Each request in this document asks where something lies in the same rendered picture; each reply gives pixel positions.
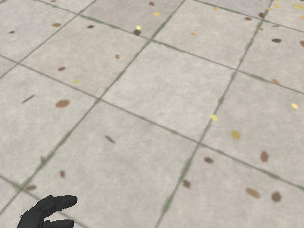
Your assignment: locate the robot left hand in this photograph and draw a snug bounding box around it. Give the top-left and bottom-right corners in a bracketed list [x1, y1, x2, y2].
[17, 195, 78, 228]

